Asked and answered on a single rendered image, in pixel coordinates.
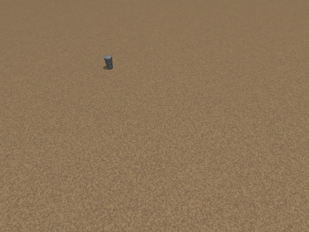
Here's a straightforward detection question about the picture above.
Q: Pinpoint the cup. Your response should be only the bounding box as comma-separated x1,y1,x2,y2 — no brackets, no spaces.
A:
104,55,113,70

